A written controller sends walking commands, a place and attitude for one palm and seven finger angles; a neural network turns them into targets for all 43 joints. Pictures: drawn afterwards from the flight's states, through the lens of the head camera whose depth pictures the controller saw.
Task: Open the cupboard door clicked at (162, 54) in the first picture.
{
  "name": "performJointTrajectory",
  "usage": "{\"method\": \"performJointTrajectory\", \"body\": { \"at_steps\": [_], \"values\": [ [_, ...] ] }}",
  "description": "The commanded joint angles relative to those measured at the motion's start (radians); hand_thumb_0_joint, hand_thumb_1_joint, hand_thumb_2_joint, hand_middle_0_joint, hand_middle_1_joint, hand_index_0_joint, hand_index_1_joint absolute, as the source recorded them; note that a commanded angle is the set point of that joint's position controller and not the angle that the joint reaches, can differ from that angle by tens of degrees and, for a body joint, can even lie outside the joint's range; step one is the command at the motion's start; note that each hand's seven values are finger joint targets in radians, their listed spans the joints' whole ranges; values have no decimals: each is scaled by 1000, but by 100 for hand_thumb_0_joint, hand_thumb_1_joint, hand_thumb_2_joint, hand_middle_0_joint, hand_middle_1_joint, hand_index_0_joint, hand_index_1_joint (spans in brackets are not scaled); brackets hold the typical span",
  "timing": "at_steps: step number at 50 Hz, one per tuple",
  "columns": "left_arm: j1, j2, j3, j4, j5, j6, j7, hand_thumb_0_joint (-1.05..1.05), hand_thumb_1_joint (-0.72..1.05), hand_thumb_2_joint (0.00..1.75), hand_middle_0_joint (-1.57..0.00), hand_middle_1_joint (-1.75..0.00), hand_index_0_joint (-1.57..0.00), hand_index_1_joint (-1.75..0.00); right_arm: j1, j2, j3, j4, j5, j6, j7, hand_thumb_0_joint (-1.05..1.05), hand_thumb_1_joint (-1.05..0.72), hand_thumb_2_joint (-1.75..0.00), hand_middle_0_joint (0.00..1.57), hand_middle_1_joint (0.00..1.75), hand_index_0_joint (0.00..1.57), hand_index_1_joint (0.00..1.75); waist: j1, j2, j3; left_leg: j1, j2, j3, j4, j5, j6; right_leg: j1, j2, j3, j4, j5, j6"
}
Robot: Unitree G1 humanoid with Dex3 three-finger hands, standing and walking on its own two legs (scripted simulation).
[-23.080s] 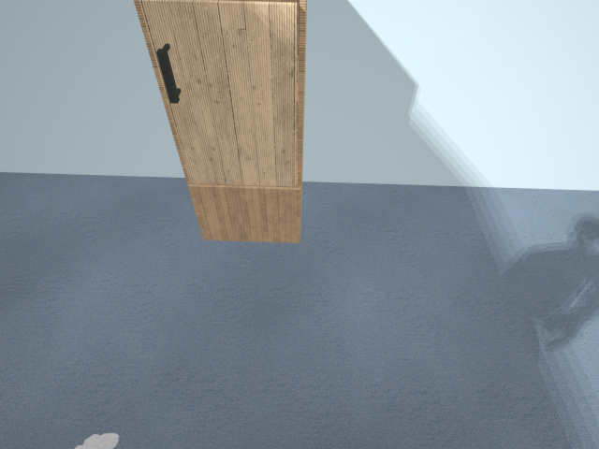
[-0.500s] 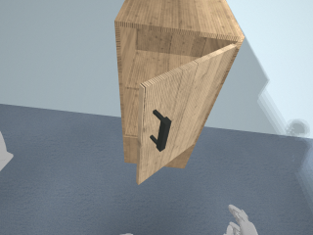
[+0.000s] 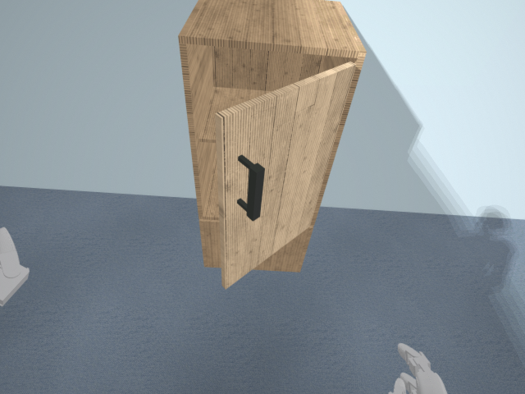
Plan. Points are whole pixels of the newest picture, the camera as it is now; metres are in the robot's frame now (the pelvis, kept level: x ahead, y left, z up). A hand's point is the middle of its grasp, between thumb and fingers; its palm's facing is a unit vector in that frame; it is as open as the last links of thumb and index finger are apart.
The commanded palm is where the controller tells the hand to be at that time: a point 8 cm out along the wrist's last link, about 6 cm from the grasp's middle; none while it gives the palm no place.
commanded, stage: stop stepping back and stand still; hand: left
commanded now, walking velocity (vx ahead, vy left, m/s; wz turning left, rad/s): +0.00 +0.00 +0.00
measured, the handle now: (248, 188) +0.50 +0.06 +0.01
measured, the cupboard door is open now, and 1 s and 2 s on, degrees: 43 43 43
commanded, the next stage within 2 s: let the arm hang, fingers relaxed in 0.60 s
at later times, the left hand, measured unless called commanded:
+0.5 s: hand (8, 331) +0.14 +0.26 +0.17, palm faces +0.39 -0.78 -0.48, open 7.4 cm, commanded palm +0.08 +0.30 +0.18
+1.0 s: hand out of the picture -0.01 +0.18 -0.17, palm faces -0.03 -0.98 -0.17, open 7.4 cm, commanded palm none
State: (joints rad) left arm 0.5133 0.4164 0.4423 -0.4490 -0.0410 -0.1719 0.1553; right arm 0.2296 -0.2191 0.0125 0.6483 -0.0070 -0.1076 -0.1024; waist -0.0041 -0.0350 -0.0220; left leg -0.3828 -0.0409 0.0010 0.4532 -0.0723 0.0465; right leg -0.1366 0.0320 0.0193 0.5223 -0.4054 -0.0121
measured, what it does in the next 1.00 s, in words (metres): steps on the spot: left foot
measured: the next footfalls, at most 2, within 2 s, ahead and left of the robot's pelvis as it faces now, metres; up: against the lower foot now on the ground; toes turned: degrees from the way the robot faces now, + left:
left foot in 0.20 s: +0.05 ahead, +0.09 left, +0.00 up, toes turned -2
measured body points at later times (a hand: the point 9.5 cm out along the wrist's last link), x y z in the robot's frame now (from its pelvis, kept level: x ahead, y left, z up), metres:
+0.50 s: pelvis -0.05 +0.00 +0.01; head -0.05 +0.01 +0.46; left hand +0.11 +0.29 +0.19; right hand +0.12 -0.21 -0.07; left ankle +0.03 +0.09 -0.73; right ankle -0.07 -0.10 -0.73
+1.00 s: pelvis -0.06 +0.00 +0.00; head -0.05 +0.01 +0.45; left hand +0.00 +0.23 -0.15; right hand +0.03 -0.28 -0.12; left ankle +0.01 +0.09 -0.73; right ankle -0.07 -0.10 -0.73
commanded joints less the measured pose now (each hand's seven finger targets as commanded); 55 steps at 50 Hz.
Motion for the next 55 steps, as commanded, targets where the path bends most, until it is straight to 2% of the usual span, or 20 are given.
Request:
{"method": "performJointTrajectory", "body": {
  "at_steps": [1, 3, 5, 8, 10, 11, 14, 17, 20, 24, 27, 30, 34, 35, 36, 37, 40, 46, 49, 55],
  "values": [
    [27, 218, 113, -296, 9, -75, 14, 0, 90, 90, -20, -30, -20, -30, -130, -119, -46, -187, -5, -81, 8, 0, -90, -90, 20, 30, 20, 30, 20, 172, -84, 24, 121, -175, -266, -454, -43, 55, 11, -25, -145, -41, -26],
    [84, 215, 118, -299, -1, -74, 10, 0, 90, 90, -20, -30, -20, -30, -129, -104, -51, -186, -5, -73, 18, 0, -90, -90, 20, 30, 20, 30, 11, -18, -81, 181, 26, -39, 85, -224, -62, -181, -141, 146, -339, -159, -83],
    [54, 190, 109, -277, -5, -65, 14, 0, 90, 90, -20, -30, -20, -30, -108, -109, -60, -149, -10, -61, 20, 0, -90, -90, 20, 30, 20, 30, 0, -60, -17, 167, 24, -38, 346, -168, -68, -358, -265, 250, -375, -158, -154],
    [-65, 162, 77, -201, 6, -67, 19, 0, 90, 90, -20, -30, -20, -30, -91, -104, -46, -132, -3, -74, 9, 0, -90, -90, 20, 30, 20, 30, -23, 35, 53, 157, 65, -53, 112, -163, -47, -282, -176, 125, -243, 61, -79],
    [-109, 165, 74, -150, 13, -79, 16, 0, 90, 90, -20, -30, -20, -30, -102, -124, -45, -133, 4, -93, -2, 0, -90, -90, 20, 30, 20, 30, -2, 127, 58, 180, 115, -129, -66, -87, -24, -217, -53, 56, -161, 117, -9],
    [-115, 168, 64, -135, 11, -81, 14, 0, 90, 90, -20, -30, -20, -30, -103, -132, -54, -143, 14, -101, -8, 0, -90, -90, 20, 30, 20, 30, 3, 99, 45, 185, 136, -152, -79, -74, -13, -181, -35, 53, -157, 164, 4],
    [-141, 158, 51, -221, 25, -98, 8, 0, 90, 90, -20, -30, -20, -30, -111, -108, -32, -143, -4, -115, -5, 0, -90, -90, 20, 30, 20, 30, 6, 276, -10, 81, 229, -367, -358, -481, 0, -64, 22, 5, 79, 36, 25],
    [-62, 155, 55, -243, 32, -89, 15, 0, 90, 90, -20, -30, -20, -30, -111, -93, -32, -156, -9, -124, 8, 0, -90, -90, 20, 30, 20, 30, 20, 194, -39, 56, 228, -315, -368, -522, 32, -12, 6, 2, 49, 8, 10],
    [37, 158, 73, -232, 29, -75, 11, 0, 90, 90, -20, -30, -20, -30, -116, -97, -36, -170, -10, -106, 23, 0, -90, -90, 20, 30, 20, 30, 12, 149, -42, 27, 121, -150, -245, -409, -35, 47, -9, -6, -180, 51, -16],
    [44, 162, 96, -188, 2, -66, 9, 0, 90, 90, -20, -30, -20, -30, -99, -98, -53, -142, -8, -76, 24, 0, -90, -90, 20, 30, 20, 30, 1, -55, -26, 200, 41, -51, 170, -169, -56, -274, -179, 195, -363, -79, -97],
    [-27, 156, 77, -173, 1, -62, 12, 0, 90, 90, -20, -30, -20, -30, -96, -97, -47, -135, -1, -77, 16, 0, -90, -90, 20, 30, 20, 30, -13, 8, -25, 188, 60, -58, 84, -83, -45, -189, -151, 132, -250, 200, -69],
    [-85, 171, 67, -169, 9, -77, 7, 0, 90, 90, -20, -30, -20, -30, -119, -107, -40, -138, 2, -88, 2, 0, -90, -90, 20, 30, 20, 30, -1, 134, -13, 250, 111, -121, -67, -53, -26, -182, -60, 63, -190, 159, -6],
    [-116, 159, 47, -219, 28, -90, 12, 0, 90, 90, -20, -30, -20, -30, -123, -110, -34, -148, -2, -109, -6, 0, -90, -90, 20, 30, 20, 30, 13, 194, -15, 121, 185, -268, -287, -366, 4, -45, -6, 16, -77, 103, 18],
    [-106, -52, -316, 640, 89, 82, -134, 0, 90, 90, -20, -30, -20, -30, -162, -311, -95, 130, -3, -93, 84, 0, -90, -90, 20, 30, 20, 30, -21, 192, 75, -56, 193, -317, -71, -7, 50, -138, -70, 10, 47, 208, -7],
    [-70, -45, -300, 682, 81, 148, -152, 0, 90, 90, -20, -30, -20, -30, -104, -232, -88, 125, 7, -28, 84, 0, -90, -90, 20, 30, 20, 30, 9, 92, -33, 56, 170, -203, -19, 226, 28, -88, -86, 38, -11, 212, -5],
    [-94, -44, -314, 707, 73, 155, -155, 0, 90, 90, -20, -30, -20, -30, -87, -226, -79, 120, 6, -7, 84, 0, -90, -90, 20, 30, 20, 30, 17, -23, -93, 70, 173, -218, 13, 168, 29, -77, -81, 37, -33, 175, -20],
    [-212, 15, -330, 856, 79, 146, -157, 0, 90, 90, -20, -30, -20, -30, -96, -243, -74, 146, -5, 26, 92, 0, -90, -90, 20, 30, 20, 30, 2, -169, -104, 114, 127, -207, 57, 91, 20, -96, -121, 77, -72, 218, -60],
    [-311, 58, -380, 1213, 64, 166, -146, 0, 90, 90, -20, -30, -20, -30, -145, -248, -49, 235, -23, 85, 95, 0, -90, -90, 20, 30, 20, 30, 13, 118, 13, 82, 128, -262, -125, -114, 20, -68, -90, 85, -114, 70, -57],
    [-279, 29, -394, 1356, 58, 166, -147, 0, 90, 90, -20, -30, -20, -30, -128, -213, -41, 293, -18, 96, 89, 0, -90, -90, 20, 30, 20, 30, 12, 176, 13, 101, 111, -237, -159, -215, 7, -50, -99, 95, -160, 52, -59],
    [-241, -24, -404, 1512, 50, 156, -144, 0, 90, 90, -20, -30, -20, -30, -48, -169, -42, 388, -11, 107, 73, 0, -90, -90, 20, 30, 20, 30, -11, 136, 31, 190, 96, -193, -115, -176, -6, -105, -123, 107, -249, 20, -72]
  ]
}}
